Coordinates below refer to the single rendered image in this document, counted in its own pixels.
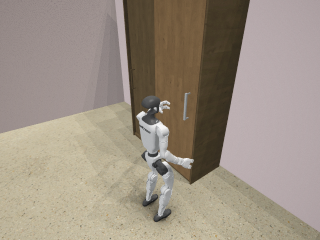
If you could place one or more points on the left robot hand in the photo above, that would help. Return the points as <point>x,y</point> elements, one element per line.
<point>161,107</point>

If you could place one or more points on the handle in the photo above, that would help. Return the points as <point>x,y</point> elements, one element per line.
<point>132,83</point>
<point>185,106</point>

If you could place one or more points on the wardrobe door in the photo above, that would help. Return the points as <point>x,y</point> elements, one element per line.
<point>141,22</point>
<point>178,41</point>

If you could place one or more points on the robot right thigh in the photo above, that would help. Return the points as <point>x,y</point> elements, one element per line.
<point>165,170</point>

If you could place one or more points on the right robot hand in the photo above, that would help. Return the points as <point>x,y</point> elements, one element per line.
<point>187,162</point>

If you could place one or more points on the robot right upper arm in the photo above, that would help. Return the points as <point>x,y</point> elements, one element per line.
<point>163,133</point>

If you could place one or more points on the left robot shin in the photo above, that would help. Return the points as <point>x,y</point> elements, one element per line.
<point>150,186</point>

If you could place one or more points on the robot right forearm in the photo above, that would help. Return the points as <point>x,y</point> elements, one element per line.
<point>173,159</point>

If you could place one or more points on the robot left upper arm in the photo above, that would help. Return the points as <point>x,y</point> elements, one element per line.
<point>140,115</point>

